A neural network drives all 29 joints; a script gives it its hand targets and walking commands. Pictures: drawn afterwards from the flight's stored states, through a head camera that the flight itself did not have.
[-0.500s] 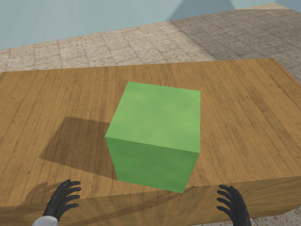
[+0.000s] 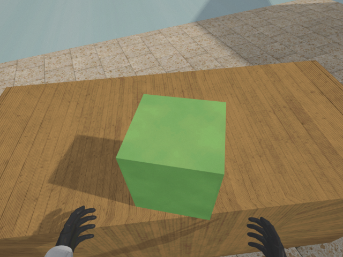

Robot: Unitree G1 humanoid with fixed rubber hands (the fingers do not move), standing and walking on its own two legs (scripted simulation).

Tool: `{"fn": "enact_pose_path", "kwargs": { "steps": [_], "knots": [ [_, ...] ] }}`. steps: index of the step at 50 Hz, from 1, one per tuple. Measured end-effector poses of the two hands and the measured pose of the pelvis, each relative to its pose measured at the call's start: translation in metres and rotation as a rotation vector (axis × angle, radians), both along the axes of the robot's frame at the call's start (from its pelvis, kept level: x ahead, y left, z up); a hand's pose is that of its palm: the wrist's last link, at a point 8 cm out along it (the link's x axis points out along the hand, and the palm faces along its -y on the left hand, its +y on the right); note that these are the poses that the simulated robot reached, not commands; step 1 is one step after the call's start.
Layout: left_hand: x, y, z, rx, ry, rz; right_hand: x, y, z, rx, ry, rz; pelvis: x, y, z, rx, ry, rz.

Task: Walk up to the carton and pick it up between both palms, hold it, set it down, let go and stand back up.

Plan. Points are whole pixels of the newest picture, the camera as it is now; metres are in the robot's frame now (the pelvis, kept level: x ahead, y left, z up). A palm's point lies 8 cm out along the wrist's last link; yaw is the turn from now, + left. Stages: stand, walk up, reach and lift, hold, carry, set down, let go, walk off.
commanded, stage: set down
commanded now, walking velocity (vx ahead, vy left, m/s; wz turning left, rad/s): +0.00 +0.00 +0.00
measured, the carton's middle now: (177, 158) +0.36 -0.01 +0.01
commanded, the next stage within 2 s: let go in 0.48 s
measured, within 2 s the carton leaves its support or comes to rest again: neither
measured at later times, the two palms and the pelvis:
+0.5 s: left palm (69, 242) +0.18 +0.24 -0.04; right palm (276, 255) +0.15 -0.22 -0.09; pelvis +0.00 +0.00 +0.00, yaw +0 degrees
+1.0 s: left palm (70, 242) +0.18 +0.24 -0.04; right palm (275, 256) +0.14 -0.22 -0.09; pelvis +0.00 +0.00 +0.00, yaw +0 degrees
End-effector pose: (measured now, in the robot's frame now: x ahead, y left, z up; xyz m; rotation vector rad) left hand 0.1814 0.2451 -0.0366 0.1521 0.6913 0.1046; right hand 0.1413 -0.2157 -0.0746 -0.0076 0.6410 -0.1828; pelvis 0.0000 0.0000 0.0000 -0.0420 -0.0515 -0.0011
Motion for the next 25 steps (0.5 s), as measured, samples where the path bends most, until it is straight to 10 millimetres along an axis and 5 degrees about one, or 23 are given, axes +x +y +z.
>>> {"fn": "enact_pose_path", "kwargs": {
  "steps": [25],
  "knots": [
    [0.002,-0.003,0.001,0.029,0.018,0.007,0.005,-0.009,-0.014,0.018,0.045,0.044,-0.001,-0.002,0.000,0.003,-0.005,0.001]
  ]
}}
